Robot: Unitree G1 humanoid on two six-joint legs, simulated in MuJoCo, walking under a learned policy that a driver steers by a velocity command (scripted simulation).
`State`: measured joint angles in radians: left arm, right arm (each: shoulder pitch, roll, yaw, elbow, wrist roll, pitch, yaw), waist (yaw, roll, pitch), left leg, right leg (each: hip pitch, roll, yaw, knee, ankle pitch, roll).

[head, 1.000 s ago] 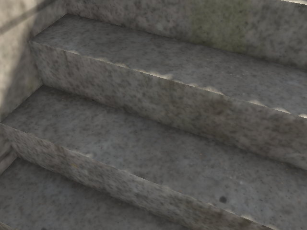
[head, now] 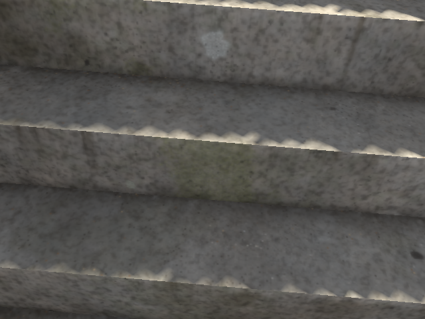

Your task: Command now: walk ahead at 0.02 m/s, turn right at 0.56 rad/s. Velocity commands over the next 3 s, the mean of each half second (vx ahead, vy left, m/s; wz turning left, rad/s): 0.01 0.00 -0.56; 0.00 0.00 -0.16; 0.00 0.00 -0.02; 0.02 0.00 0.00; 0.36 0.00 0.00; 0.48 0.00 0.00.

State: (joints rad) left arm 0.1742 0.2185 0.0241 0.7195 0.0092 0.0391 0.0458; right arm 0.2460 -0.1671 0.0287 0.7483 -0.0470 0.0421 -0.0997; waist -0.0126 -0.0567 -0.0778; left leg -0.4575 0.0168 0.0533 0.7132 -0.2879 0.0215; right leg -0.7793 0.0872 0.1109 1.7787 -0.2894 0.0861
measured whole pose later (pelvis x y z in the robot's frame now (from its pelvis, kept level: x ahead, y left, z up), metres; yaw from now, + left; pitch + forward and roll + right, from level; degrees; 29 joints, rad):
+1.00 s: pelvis +0.06 +0.01 +0.02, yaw -19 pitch +1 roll +2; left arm 0.28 0.17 0.00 0.85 -0.01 0.00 0.03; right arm 0.20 -0.13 0.01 0.79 -0.03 0.05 -0.05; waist -0.01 -0.04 -0.03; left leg -0.24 -0.06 0.07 0.47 -0.25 0.06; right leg -0.29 0.00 0.12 0.57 -0.30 0.01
